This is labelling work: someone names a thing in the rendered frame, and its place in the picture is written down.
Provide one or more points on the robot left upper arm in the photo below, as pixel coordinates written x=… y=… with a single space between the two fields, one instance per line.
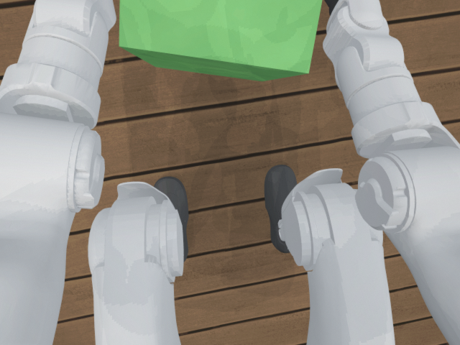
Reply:
x=49 y=170

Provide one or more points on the right robot hand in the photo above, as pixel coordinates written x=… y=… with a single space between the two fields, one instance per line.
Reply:
x=331 y=4

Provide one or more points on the carton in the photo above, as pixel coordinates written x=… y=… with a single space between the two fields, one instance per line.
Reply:
x=259 y=40

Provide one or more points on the robot right forearm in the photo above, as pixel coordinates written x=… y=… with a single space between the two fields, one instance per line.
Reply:
x=378 y=89

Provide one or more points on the left robot shin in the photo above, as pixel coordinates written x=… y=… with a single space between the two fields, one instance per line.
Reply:
x=96 y=240

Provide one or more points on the robot left thigh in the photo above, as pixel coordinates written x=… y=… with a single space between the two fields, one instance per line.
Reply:
x=133 y=299

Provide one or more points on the robot right upper arm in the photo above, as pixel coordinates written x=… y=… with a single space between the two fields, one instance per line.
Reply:
x=413 y=195

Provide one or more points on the robot left forearm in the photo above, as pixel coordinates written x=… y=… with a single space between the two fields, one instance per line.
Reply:
x=61 y=62

